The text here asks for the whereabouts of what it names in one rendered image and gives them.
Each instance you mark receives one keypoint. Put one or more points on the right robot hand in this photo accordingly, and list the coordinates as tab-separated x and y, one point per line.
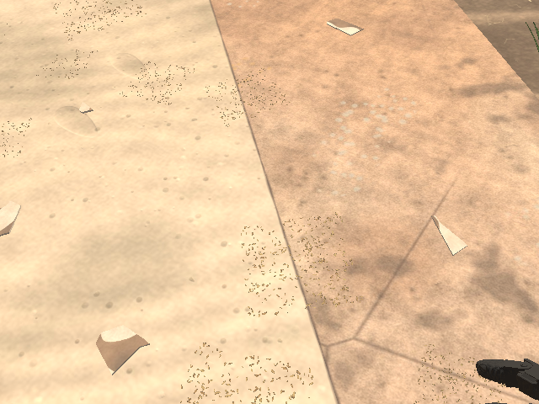
522	375

